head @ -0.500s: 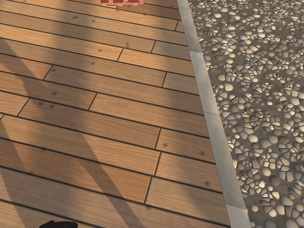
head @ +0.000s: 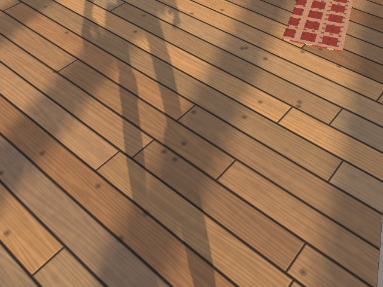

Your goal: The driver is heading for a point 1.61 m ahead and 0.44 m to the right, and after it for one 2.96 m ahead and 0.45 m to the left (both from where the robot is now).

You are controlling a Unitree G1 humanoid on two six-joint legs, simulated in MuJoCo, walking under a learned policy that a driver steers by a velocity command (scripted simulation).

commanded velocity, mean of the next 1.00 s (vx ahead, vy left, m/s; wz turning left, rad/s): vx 0.50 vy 0.00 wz -0.11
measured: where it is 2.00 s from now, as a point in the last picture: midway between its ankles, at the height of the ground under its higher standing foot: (243, 151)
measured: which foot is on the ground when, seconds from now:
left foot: up 0.00-0.12, down 0.14-0.70, up 0.72-1.00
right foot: down 0.00-0.16, up 0.18-0.70, down 0.72-1.00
